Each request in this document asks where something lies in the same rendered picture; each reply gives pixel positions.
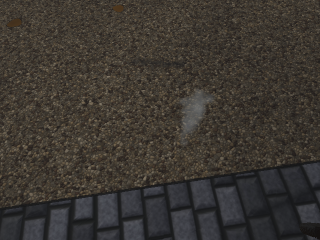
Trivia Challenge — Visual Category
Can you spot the robot right hand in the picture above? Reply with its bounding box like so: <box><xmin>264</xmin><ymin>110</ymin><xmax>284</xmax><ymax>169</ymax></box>
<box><xmin>299</xmin><ymin>222</ymin><xmax>320</xmax><ymax>240</ymax></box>

